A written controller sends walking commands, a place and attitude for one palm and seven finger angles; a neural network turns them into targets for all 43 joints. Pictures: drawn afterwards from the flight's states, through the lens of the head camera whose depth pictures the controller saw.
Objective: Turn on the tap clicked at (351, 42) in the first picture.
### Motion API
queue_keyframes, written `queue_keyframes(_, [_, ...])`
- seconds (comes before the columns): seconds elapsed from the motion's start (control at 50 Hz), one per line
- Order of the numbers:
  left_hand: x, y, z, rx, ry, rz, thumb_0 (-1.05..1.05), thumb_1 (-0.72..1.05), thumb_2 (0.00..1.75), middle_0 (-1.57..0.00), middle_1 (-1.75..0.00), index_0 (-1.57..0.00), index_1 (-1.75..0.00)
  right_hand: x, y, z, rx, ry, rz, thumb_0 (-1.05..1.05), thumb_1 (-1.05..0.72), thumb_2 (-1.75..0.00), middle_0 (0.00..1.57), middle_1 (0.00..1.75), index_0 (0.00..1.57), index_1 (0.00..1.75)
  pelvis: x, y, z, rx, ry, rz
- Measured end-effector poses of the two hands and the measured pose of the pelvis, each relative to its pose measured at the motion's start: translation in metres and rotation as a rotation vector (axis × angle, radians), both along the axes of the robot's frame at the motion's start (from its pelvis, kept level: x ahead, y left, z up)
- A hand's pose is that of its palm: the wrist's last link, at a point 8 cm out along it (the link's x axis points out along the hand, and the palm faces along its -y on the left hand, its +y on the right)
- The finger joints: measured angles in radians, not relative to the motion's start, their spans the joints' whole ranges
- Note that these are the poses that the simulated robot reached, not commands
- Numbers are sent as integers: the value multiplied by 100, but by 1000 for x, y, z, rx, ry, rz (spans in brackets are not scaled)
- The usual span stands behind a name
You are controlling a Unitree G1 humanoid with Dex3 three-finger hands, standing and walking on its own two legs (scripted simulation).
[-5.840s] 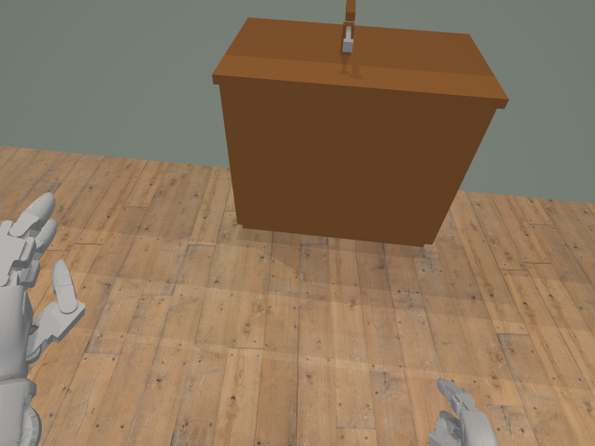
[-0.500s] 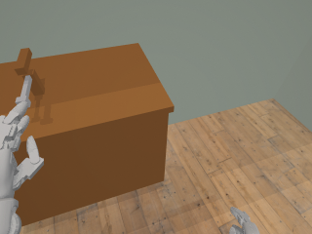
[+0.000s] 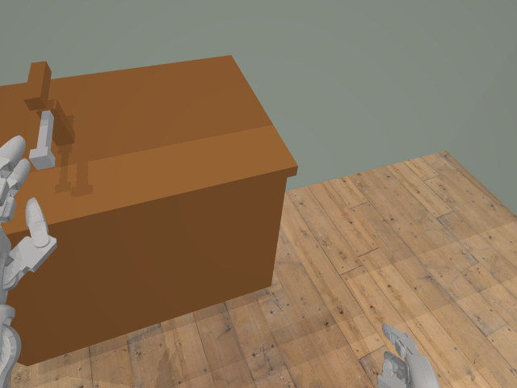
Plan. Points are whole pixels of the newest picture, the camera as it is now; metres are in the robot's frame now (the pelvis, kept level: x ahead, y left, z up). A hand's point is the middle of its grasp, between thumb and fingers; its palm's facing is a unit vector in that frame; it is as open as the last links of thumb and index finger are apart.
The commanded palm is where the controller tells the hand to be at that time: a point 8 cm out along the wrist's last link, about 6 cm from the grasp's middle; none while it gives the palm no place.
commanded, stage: look again from close up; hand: left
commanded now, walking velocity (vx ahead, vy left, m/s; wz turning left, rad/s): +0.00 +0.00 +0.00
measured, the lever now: (42, 158) +0.44 +0.43 +0.08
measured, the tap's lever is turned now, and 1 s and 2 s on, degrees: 0 0 0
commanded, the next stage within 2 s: shuffle to correct the standing spot in 0.06 s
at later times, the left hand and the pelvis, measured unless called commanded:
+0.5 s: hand (48, 216) +0.27 +0.29 +0.15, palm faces +0.39 -0.85 -0.36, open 7.4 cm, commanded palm +0.21 +0.33 +0.17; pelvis +0.06 +0.04 -0.01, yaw +2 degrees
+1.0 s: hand (44, 207) +0.28 +0.30 +0.16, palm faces +0.40 -0.83 -0.39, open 7.4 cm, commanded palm +0.22 +0.33 +0.17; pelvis +0.07 +0.05 -0.02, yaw +2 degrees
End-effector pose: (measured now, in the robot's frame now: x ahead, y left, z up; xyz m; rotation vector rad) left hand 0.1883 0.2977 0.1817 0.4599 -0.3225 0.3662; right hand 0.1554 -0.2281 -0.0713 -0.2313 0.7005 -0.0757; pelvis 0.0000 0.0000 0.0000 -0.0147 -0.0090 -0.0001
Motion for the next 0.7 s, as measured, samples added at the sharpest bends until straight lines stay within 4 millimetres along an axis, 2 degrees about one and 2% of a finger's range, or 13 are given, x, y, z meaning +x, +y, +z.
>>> queue_keyframes(0.06, [-2,-5,-17,-24,68,-58,1,89,89,-21,-30,-21,-30,6,14,4,-4,-11,1,1,-91,-90,20,30,20,30,6,10,1,5,8,4])
queue_keyframes(0.12, [0,7,-26,-22,92,-51,1,89,89,-21,-31,-21,-30,14,29,6,-14,-3,29,1,-91,-90,20,30,20,30,12,15,0,7,10,20])
queue_keyframes(0.22, [9,31,-19,-34,17,20,2,88,89,-21,-31,-22,-30,37,51,8,-18,-1,101,1,-91,-90,20,30,20,30,23,22,0,-1,14,33])
queue_keyframes(0.32, [22,33,-10,-48,-48,5,2,89,89,-21,-30,-21,-30,64,64,13,-16,-34,131,1,-91,-90,21,30,21,30,35,31,-2,-10,21,33])
queue_keyframes(0.4, [33,32,-14,-41,-20,-23,1,89,89,-21,-30,-21,-30,81,67,15,-13,-61,109,1,-91,-90,21,30,21,30,46,37,-5,-12,23,30])
queue_keyframes(0.48, [43,36,-19,-26,16,-24,1,89,89,-21,-30,-21,-30,90,64,12,-14,-62,83,1,-91,-90,21,30,21,30,55,40,-9,-14,22,31])
queue_keyframes(0.7, [54,39,-16,8,-12,-16,2,89,89,-21,-30,-21,-30,85,51,-10,-19,20,24,1,-91,-90,20,30,20,30,70,45,-19,-21,15,34])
